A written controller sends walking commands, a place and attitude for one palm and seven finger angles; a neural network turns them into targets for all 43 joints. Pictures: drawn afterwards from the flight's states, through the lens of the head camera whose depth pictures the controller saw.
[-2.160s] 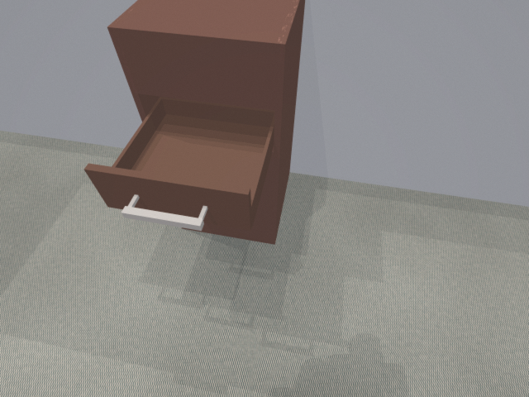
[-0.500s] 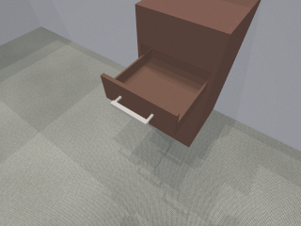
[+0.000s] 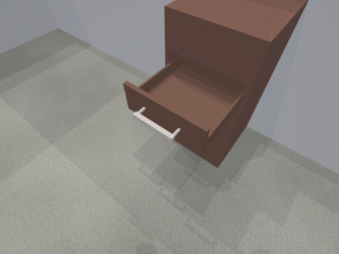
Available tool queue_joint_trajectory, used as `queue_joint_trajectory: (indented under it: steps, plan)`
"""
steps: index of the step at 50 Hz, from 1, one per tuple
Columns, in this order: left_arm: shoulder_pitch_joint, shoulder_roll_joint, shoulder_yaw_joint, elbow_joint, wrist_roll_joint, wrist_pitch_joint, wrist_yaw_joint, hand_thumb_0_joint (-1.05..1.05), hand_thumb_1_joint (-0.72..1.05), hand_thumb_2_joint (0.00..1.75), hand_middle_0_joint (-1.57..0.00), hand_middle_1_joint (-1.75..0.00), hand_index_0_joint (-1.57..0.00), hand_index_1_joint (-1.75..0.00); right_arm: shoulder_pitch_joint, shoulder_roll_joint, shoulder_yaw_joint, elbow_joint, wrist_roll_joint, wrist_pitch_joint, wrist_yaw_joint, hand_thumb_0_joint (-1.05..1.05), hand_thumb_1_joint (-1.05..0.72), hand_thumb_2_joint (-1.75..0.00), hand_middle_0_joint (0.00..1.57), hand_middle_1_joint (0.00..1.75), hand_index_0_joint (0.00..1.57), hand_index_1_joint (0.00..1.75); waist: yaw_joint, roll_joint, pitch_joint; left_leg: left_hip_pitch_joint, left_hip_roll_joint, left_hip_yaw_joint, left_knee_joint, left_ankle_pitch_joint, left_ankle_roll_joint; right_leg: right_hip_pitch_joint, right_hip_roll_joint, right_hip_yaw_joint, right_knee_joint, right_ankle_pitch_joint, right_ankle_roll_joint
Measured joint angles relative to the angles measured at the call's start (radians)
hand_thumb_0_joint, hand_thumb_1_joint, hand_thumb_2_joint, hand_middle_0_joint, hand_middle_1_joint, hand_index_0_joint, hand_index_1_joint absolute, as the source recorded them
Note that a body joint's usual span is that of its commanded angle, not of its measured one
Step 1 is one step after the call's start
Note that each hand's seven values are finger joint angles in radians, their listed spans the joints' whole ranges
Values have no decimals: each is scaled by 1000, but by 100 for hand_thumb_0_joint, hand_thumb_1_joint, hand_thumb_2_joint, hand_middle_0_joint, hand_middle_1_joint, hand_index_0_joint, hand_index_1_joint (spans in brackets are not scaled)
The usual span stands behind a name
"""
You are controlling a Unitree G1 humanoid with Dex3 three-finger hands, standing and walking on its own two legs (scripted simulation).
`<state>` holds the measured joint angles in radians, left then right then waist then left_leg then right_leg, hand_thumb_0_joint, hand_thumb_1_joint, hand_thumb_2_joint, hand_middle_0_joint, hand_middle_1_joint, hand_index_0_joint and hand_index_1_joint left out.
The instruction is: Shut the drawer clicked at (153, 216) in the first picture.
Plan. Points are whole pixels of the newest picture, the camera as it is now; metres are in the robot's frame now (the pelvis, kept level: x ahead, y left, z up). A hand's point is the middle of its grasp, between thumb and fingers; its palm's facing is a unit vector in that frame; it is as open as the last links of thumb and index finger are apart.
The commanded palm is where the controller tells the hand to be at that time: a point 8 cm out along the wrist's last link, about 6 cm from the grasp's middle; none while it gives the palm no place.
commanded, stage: look at it before walking up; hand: left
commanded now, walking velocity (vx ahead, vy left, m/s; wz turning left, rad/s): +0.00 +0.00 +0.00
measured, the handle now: (156, 122) +0.57 +0.09 -0.14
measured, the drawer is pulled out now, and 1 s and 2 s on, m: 0.30 0.30 0.30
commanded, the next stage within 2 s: walk around to get in front in 0.08 s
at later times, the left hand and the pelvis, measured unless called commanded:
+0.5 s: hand out of the picture +0.03 +0.21 -0.19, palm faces +0.18 -0.96 -0.24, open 7.4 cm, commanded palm none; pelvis +0.00 +0.00 -0.02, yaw +8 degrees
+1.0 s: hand out of the picture +0.00 +0.20 -0.16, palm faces +0.45 -0.84 -0.31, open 7.4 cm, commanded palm none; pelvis +0.03 -0.03 +0.00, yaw +28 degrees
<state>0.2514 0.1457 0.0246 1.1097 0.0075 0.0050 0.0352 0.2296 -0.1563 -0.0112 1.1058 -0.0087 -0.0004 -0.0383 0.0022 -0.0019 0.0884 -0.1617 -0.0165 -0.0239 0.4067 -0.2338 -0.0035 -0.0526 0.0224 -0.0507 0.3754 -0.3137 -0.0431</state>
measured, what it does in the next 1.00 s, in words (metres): steps on the spot, turning left: right foot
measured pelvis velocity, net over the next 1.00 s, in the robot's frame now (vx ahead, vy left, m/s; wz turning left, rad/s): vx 0.03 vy -0.03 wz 0.49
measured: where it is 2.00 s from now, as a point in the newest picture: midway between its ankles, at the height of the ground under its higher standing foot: outside the picture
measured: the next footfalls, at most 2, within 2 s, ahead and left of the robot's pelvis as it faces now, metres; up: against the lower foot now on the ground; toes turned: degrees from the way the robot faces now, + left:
right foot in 0.82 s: +0.07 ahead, -0.15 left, +0.00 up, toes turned +21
left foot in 1.10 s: +0.01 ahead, +0.11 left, +0.00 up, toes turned +36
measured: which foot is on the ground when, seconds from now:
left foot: down 0.00-0.82, up 0.84-1.00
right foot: down 0.00-0.52, up 0.54-0.80, down 0.82-1.00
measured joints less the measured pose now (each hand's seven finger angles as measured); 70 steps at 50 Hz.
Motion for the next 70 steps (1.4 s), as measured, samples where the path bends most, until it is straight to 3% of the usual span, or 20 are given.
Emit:
queue_joint_trajectory:
  steps: [12, 18, 24, 26, 29, 32, 37, 41, 42, 44, 47, 50, 54, 55, 57, 59, 61, 64, 68, 70]
  plan:
    - [0, 15, 1, 11, 1, -5, -1, 1, 90, 90, -20, -30, -20, -29, -16, -7, 4, -3, 1, -3, -2, 1, -91, -90, 20, 30, 20, 30, 3, -6, -1, 7, 9, 0, -16, 7, -6, 12, 9, 1, -28, 15, -5]
    - [-30, 25, 23, -35, 2, 10, 4, 0, 90, 90, -20, -30, -20, -29, -5, -6, -10, -24, 3, 20, 4, 1, -91, -90, 20, 30, 20, 30, -8, -1, 10, -52, -5, -32, 75, -25, -7, -28, -1, -38, 52, -32, -8]
    - [-57, 52, 47, -91, 15, 19, 5, 0, 90, 90, -20, -30, -20, -30, 7, -4, -37, -46, 5, 55, 19, 1, -91, -90, 20, 30, 20, 30, -18, -25, 35, -142, 23, 60, 294, -194, -17, -26, -37, -121, 152, -108, -4]
    - [-61, 63, 51, -107, 12, 24, 1, 0, 90, 90, -20, -30, -20, -30, 12, -10, -41, -68, 0, 50, 26, 1, -91, -90, 20, 30, 20, 30, -21, -42, 36, -129, 27, 72, 217, -59, -5, -55, -65, -142, 237, -149, 11]
    - [-89, 75, 54, -127, 5, 47, -5, 1, 90, 90, -20, -30, -20, -29, 5, -16, -45, -96, -11, 31, 25, 1, -91, -90, 20, 30, 20, 30, -22, -55, 48, -156, -5, 63, 237, -49, 27, -197, -71, -52, 539, -238, 52]
    - [-114, 78, 58, -152, 9, 58, -13, 1, 90, 90, -20, -30, -20, -29, 6, -23, -45, -115, -16, 31, 23, 1, -91, -90, 20, 30, 20, 30, -25, -37, 41, -160, -19, 26, 180, -35, 28, -297, -63, 9, 665, -201, 67]
    - [-149, 83, 57, -207, 7, 45, -21, 1, 90, 90, -20, -30, -20, -29, -7, -41, -46, -136, -19, 33, 24, 1, -90, -90, 20, 30, 20, 30, -23, 16, 39, -167, -15, -65, 85, 39, 10, -322, -56, 50, 517, -177, 84]
    - [-138, 98, 52, -248, 6, 22, -22, 1, 90, 90, -20, -30, -20, -29, -15, -56, -60, -159, -9, 47, 29, 1, -90, -90, 20, 30, 20, 30, -20, 27, 15, -205, -31, -133, 112, 34, -21, -215, -59, 57, 191, -77, 77]
    - [-130, 105, 55, -254, 11, 14, -18, 0, 90, 90, -20, -30, -20, -29, -25, -59, -65, -163, -5, 52, 32, 1, -90, -90, 20, 30, 20, 30, -10, 15, 13, -232, -40, -124, 174, -38, -28, -209, -71, 55, 157, -10, 67]
    - [-124, 96, 52, -242, 19, 13, -11, 0, 90, 90, -20, -30, -20, -29, -52, -82, -81, -173, -4, 60, 39, 1, -90, -90, 20, 30, 20, 30, -16, 30, 32, -294, -34, -88, 386, -189, -36, -196, -77, 23, 184, -16, 60]
    - [-98, 86, 46, -228, 22, 20, -7, 0, 90, 90, -20, -30, -20, -29, -79, -102, -94, -193, -2, 68, 50, 1, -91, -90, 20, 30, 20, 30, -26, 21, 42, -335, -8, -1, 579, -236, -50, -154, -102, -18, 165, -41, 60]
    - [-78, 85, 43, -224, 24, 17, -6, 1, 90, 90, -20, -30, -20, -29, -109, -103, -89, -211, 3, 69, 62, 1, -91, -90, 19, 30, 19, 29, -20, -17, 57, -295, 18, 66, 505, -229, -56, -124, -132, -51, 145, -45, 63]
    - [-49, 89, 38, -223, 21, 9, -14, 1, 90, 90, -20, -30, -21, -30, -148, -107, -73, -238, 2, 55, 69, 1, -91, -90, 19, 30, 19, 29, -3, -52, 76, -197, 14, 103, 257, -127, -40, -129, -165, -96, 201, -89, 79]
    - [-37, 88, 37, -222, 17, 11, -17, 1, 90, 90, -20, -30, -21, -30, -151, -115, -69, -250, -1, 46, 71, 1, -91, -90, 19, 30, 19, 29, -2, -45, 72, -165, 18, 100, 182, -28, -23, -154, -167, -107, 260, -110, 84]
    - [-46, 98, 37, -211, 10, 30, -20, 1, 90, 90, -20, -30, -21, -30, -156, -113, -70, -261, -4, 23, 64, 1, -91, -90, 19, 30, 19, 29, -5, -48, 77, -183, 6, 75, 202, -32, 25, -244, -160, -67, 491, -199, 107]
    - [-66, 111, 43, -208, 10, 51, -16, 1, 90, 90, -20, -30, -21, -30, -153, -101, -60, -263, -7, 18, 57, 1, -91, -90, 19, 30, 19, 29, 5, -59, 90, -186, -2, 50, 216, -61, 23, -320, -135, -14, 664, -241, 116]
    - [-88, 116, 49, -211, 11, 59, -16, 1, 90, 90, -20, -30, -20, -29, -139, -92, -51, -261, -9, 20, 47, 1, -91, -90, 20, 30, 20, 30, 10, -53, 93, -178, -4, 18, 191, -52, 10, -366, -118, 7, 715, -215, 124]
    - [-111, 112, 50, -232, 9, 57, -25, 1, 90, 90, -20, -30, -20, -29, -125, -86, -45, -249, -13, 32, 40, 1, -91, -90, 20, 30, 20, 30, 13, -24, 94, -169, 1, -33, 155, -26, -6, -381, -102, 21, 633, -192, 124]
    - [-107, 109, 46, -267, 8, 33, -33, 1, 90, 90, -20, -30, -20, -29, -105, -82, -47, -236, -10, 55, 41, 1, -90, -90, 20, 30, 20, 30, 9, 15, 69, -195, 2, -98, 189, -41, -33, -293, -84, 18, 314, -94, 115]
    - [-92, 115, 47, -277, 17, 13, -27, 1, 90, 90, -20, -30, -20, -29, -109, -80, -56, -230, -3, 66, 46, 1, -90, -90, 20, 30, 20, 30, 12, 6, 60, -253, -14, -88, 341, -183, -34, -278, -100, 22, 251, -47, 78]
